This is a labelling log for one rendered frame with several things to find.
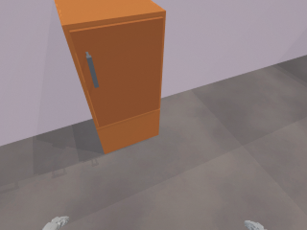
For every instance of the robot right hand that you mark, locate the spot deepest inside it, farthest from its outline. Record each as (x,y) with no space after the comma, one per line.
(251,225)

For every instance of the cupboard door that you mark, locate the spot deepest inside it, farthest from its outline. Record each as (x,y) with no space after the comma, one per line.
(127,62)

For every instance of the robot left hand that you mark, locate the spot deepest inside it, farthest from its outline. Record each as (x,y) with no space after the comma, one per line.
(56,223)

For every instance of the handle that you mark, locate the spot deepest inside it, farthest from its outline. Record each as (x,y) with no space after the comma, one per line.
(92,69)

